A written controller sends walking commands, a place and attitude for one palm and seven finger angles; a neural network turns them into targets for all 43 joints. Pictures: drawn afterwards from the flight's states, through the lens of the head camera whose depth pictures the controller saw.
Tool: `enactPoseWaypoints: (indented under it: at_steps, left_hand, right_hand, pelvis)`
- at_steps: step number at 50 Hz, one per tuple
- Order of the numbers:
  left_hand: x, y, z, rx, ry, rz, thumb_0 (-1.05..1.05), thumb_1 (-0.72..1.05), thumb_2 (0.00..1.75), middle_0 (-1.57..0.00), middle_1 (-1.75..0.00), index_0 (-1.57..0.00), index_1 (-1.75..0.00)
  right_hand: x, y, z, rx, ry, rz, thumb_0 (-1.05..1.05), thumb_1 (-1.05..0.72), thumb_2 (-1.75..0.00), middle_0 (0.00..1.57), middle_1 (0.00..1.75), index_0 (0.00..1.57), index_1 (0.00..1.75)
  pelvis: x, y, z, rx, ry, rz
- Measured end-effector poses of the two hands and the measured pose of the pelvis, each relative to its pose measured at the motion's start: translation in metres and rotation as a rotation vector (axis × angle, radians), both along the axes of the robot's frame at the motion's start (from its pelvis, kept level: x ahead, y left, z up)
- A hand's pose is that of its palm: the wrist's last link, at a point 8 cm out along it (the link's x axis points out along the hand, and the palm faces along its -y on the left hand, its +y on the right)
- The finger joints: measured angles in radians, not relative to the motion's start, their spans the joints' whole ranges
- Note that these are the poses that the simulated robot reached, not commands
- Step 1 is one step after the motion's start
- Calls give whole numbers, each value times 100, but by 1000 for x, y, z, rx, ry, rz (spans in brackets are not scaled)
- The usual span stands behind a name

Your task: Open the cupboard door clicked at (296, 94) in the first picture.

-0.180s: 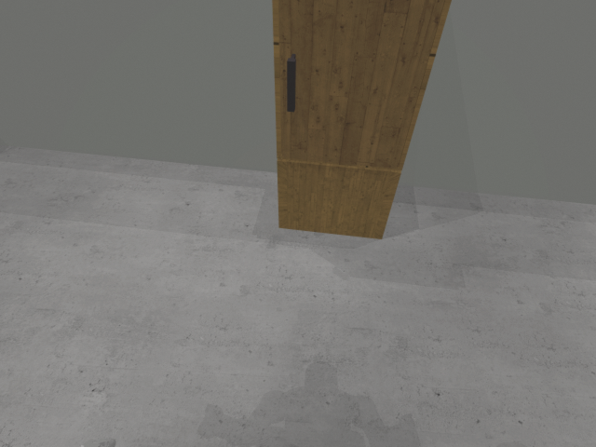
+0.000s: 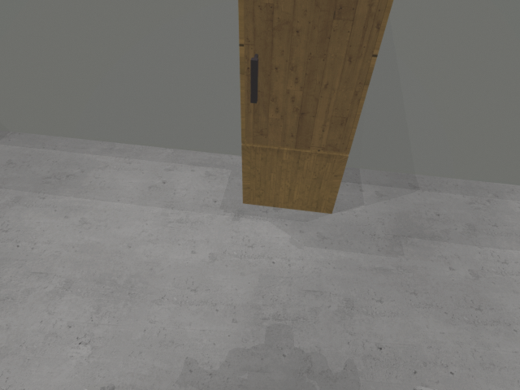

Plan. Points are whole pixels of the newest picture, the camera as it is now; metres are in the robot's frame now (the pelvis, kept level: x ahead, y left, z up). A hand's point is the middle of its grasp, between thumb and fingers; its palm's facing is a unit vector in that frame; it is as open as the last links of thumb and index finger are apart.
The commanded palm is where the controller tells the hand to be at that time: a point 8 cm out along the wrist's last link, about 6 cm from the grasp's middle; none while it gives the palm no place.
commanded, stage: stand and wait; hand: left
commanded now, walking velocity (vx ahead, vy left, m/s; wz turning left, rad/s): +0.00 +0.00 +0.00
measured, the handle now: (255, 78) +1.12 +0.09 -0.04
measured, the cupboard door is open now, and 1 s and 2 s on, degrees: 0 0 0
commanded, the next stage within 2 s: look at it before walking up in 0.64 s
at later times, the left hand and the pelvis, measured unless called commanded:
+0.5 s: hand out of the picture +0.05 +0.24 -0.16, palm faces -0.03 -0.94 -0.34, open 7.4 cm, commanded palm none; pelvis -0.01 -0.01 +0.00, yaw +0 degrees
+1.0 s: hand out of the picture +0.07 +0.24 -0.15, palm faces -0.04 -0.94 -0.33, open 7.4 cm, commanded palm none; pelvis -0.01 -0.01 +0.01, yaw -1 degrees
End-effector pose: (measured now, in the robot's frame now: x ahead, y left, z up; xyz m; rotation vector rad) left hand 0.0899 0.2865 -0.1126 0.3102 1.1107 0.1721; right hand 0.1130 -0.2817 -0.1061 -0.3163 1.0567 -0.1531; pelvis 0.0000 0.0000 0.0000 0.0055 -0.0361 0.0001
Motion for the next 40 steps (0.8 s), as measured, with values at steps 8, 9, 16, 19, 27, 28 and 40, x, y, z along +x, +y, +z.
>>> enactPoseWaypoints:
  at_steps: [8,9,16,19,27,28,40]
  left_hand:
    - [-18,-8,-5,-16,41,11,1,90,90,-20,-30,-21,-30]
    - [-21,-8,-5,-15,49,13,1,90,90,-20,-30,-21,-30]
    - [-39,-5,-7,-4,99,27,1,90,90,-20,-30,-21,-30]
    - [-43,-3,-7,2,112,30,1,90,90,-20,-30,-21,-30]
    - [-45,-2,-5,11,122,26,1,90,90,-20,-30,-21,-30]
    - [-44,-2,-5,11,122,25,1,90,90,-20,-30,-21,-30]
    - [-30,-5,-4,4,92,11,1,90,90,-20,-30,-21,-30]
  right_hand:
    - [-19,-4,-3,1,46,-17,1,-90,-90,20,30,20,30]
    - [-23,-5,-4,0,57,-21,1,-90,-90,20,30,20,30]
    - [-51,-14,-9,-8,132,-50,1,-90,-90,20,30,20,30]
    - [-61,-16,-10,-10,157,-60,1,-90,-90,20,30,20,30]
    - [-74,-19,-12,-9,188,-74,1,-90,-90,20,30,20,30]
    - [-74,-19,-12,-8,188,-74,1,-90,-90,20,30,20,30]
    - [-61,-17,-10,-2,159,-68,1,-90,-90,20,30,20,30]
  pelvis:
    - [-6,-4,2,-1,-1,-1]
    - [-6,-4,2,-1,-1,-1]
    - [-10,-7,3,-2,-1,-2]
    - [-11,-7,3,-2,-1,-2]
    - [-14,-8,4,-2,2,-4]
    - [-14,-8,4,-1,3,-5]
    - [-10,-8,5,-1,5,-8]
